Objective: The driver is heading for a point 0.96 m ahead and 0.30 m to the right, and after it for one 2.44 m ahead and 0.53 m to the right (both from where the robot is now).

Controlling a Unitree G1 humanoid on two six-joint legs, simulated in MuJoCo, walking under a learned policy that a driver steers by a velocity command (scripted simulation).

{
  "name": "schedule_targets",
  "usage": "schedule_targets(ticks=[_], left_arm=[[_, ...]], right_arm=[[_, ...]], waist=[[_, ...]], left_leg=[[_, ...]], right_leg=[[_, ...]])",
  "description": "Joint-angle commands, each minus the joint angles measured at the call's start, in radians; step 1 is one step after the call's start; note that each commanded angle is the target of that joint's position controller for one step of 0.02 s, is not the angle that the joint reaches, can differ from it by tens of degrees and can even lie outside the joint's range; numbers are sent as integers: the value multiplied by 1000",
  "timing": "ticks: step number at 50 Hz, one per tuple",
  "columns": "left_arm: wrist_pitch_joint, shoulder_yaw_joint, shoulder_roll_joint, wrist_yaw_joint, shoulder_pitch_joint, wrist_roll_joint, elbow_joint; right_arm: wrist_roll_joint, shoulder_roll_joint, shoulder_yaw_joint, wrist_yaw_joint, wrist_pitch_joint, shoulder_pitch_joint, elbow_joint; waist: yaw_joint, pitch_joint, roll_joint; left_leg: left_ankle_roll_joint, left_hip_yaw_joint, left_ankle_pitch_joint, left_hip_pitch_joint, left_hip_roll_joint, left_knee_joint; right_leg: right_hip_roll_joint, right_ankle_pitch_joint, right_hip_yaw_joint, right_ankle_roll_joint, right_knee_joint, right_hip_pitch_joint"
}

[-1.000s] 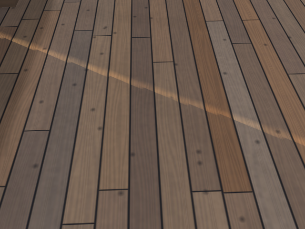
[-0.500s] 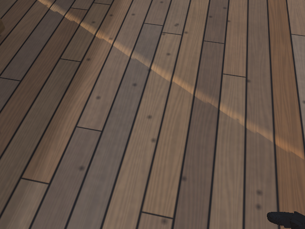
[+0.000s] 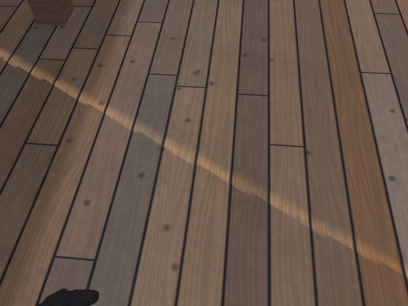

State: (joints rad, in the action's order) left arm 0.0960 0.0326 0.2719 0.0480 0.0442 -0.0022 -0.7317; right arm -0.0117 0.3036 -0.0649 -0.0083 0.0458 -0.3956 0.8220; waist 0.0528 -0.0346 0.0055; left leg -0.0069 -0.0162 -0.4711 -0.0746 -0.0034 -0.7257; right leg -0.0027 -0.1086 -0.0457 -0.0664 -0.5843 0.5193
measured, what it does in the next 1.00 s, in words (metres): walks ahead, turning right: left foot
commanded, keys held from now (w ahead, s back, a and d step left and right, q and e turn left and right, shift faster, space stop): w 0.44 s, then w+e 0.56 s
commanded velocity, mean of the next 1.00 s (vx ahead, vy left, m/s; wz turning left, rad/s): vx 0.50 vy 0.00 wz -0.20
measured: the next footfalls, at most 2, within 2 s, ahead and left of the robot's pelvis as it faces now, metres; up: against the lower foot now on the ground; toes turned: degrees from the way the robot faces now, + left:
left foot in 0.48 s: +0.46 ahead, +0.14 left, +0.00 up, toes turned +1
right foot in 1.04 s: +0.71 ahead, -0.14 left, +0.00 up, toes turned -19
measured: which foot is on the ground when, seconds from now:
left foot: up 0.00-0.46, down 0.48-1.00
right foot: down 0.00-0.50, up 0.52-1.00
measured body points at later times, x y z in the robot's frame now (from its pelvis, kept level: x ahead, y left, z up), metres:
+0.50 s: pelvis +0.29 +0.03 +0.00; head +0.32 +0.03 +0.45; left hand +0.28 +0.32 -0.13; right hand +0.52 -0.20 -0.07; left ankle +0.42 +0.13 -0.72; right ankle +0.12 -0.10 -0.71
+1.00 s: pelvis +0.56 +0.00 +0.01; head +0.59 -0.02 +0.45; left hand +0.82 +0.18 -0.08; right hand +0.51 -0.29 -0.13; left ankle +0.42 +0.14 -0.72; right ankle +0.67 -0.14 -0.71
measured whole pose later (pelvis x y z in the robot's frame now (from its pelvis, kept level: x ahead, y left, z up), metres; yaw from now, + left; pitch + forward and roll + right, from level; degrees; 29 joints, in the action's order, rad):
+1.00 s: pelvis +0.56 +0.00 +0.01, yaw -15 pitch +2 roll +2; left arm 0.02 0.05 0.25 0.06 0.07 -0.02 -0.71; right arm -0.02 0.28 -0.08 -0.02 0.05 -0.31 0.87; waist 0.06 -0.05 -0.02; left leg 0.03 0.29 -0.41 0.12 -0.02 -0.29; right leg -0.05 -0.11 -0.06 -0.08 -0.63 0.57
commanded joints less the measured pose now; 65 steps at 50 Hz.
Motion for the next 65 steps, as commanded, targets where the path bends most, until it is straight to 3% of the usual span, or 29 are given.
schedule_targets(ticks=[1,2,3,5,7,14,20,22,24,25,26,27,28,29,30,32,35,39,46,49,51,52,53,54,55,56,57,60,65], left_arm=[[-4,61,198,-14,343,-12,-32],[-7,53,170,-18,275,-9,-20],[-8,44,142,-18,217,-1,-15],[1,34,108,-16,166,16,-8],[14,38,121,-16,168,7,-22],[3,49,169,-41,250,-8,-71],[-30,59,195,-48,336,-20,-123],[-41,64,208,-53,321,-21,-126],[-49,54,185,-55,299,-17,-121],[-46,27,121,-55,309,10,-93],[-25,-2,14,-48,444,-6,-86],[-12,26,136,-44,368,-31,-99],[-5,41,176,-42,278,-50,-67],[-5,40,164,-46,234,-44,-58],[-12,46,154,-49,221,-30,-57],[-38,48,119,-49,270,-34,-73],[-66,45,81,-52,244,-29,-57],[-60,41,62,-37,156,-22,-21],[-56,29,46,5,-41,-19,80],[-63,53,90,13,22,-20,95],[-69,104,174,0,279,-25,37],[-81,137,268,-23,414,-26,7],[-66,140,349,-23,357,-28,27],[-52,114,255,-15,382,-21,48],[-37,100,206,-13,339,-16,43],[-31,90,176,-14,275,-20,51],[-31,80,142,-17,212,-18,64],[-27,74,137,-33,181,-8,87],[-34,85,177,-62,254,-17,66]], right_arm=[[-28,123,-13,11,54,4,-106],[-33,127,-10,11,61,79,-128],[-15,120,-11,8,61,122,-135],[-3,97,-15,6,39,85,-122],[0,65,-9,3,20,62,-112],[5,19,12,14,34,295,-168],[-6,38,10,48,49,424,-219],[-4,63,1,53,52,376,-211],[4,132,-38,40,54,144,-147],[18,209,-59,27,50,-36,-121],[20,256,-66,32,45,-52,-106],[13,150,-41,31,46,-48,-119],[12,119,-29,26,48,14,-119],[15,101,-23,25,50,80,-121],[18,73,-17,27,54,128,-119],[26,47,-14,27,70,171,-109],[26,67,-24,21,83,180,-80],[28,93,-33,5,73,169,-54],[0,143,-52,-7,31,83,-2],[-13,182,-64,-15,8,114,-8],[-20,186,-61,-20,-5,149,-18],[8,132,-40,-21,4,126,-37],[33,-7,3,-4,37,35,-90],[-10,86,-9,11,77,161,-102],[-40,120,-18,17,96,241,-128],[-24,110,-16,10,105,243,-121],[5,117,-23,3,102,238,-108],[23,102,-28,4,68,202,-107],[26,45,-6,6,55,365,-160]], waist=[[-169,306,-183],[-147,197,-111],[-116,113,-56],[-56,78,-92],[-34,65,-86],[-102,-7,-53],[-134,-40,-64],[-95,-9,-82],[31,141,-64],[90,307,56],[13,419,317],[67,366,186],[60,225,140],[28,152,74],[1,94,69],[-45,70,98],[-62,20,68],[-42,-11,50],[24,-66,31],[-43,5,79],[-191,141,67],[-229,226,-70],[-89,321,-275],[-176,375,-138],[-173,225,-99],[-123,147,-16],[-84,98,-5],[-34,79,-33],[-85,32,-62]], left_leg=[[-15,-125,-69,-688,8,-625],[-26,-86,20,-696,-48,-588],[-26,-63,94,-665,-88,-517],[-19,-70,175,-545,-131,-439],[0,-57,204,-520,-140,-390],[29,-4,553,-549,-112,38],[-15,-1,487,-575,-74,201],[-44,15,410,-498,-50,223],[-94,44,428,-131,-16,254],[-155,-165,459,189,-212,209],[-295,-618,226,475,-416,326],[-255,-641,95,426,-395,395],[-216,-487,126,304,-370,418],[-198,-379,221,173,-334,447],[-190,-292,292,75,-300,483],[-180,-174,372,-27,-263,545],[-187,-49,492,-71,-260,590],[-167,92,545,-36,-229,609],[-142,197,661,156,-285,548],[-110,234,1093,210,-290,369],[-62,269,1153,100,-238,13],[-13,269,748,-161,-184,-305],[41,109,-133,-590,38,-619],[19,-79,-124,-702,20,-688],[-7,-73,-21,-765,-26,-646],[-15,-72,67,-715,-72,-556],[-6,-69,114,-646,-99,-472],[35,-58,183,-536,-115,-359],[83,-30,461,-515,-58,-11]], right_leg=[[-358,-287,688,-230,277,-839],[-322,-243,553,-196,292,-690],[-285,-154,455,-181,321,-540],[-233,-40,356,-171,380,-383],[-222,43,284,-190,425,-325],[-163,145,107,-142,462,-365],[-248,175,138,-125,381,-554],[-260,318,138,-104,311,-597],[-181,514,94,-60,26,-509],[-111,221,56,-22,-293,-296],[62,-449,79,32,-606,86],[15,-469,198,24,-705,186],[-27,-377,182,17,-713,235],[-74,-290,158,23,-677,204],[-101,-231,159,31,-626,174],[-130,-169,163,45,-588,82],[-137,-99,164,65,-530,125],[-129,100,138,74,-309,160],[-95,92,21,22,-64,188],[-12,-56,-56,-34,-57,44],[70,-31,-72,-100,22,-317],[-64,-15,163,-161,45,-614],[-291,-197,750,-361,168,-900],[-324,-287,860,-355,296,-922],[-299,-214,714,-306,312,-814],[-253,-108,592,-267,306,-664],[-211,3,496,-243,314,-536],[-163,187,395,-240,358,-379],[-81,185,285,-181,353,-287]])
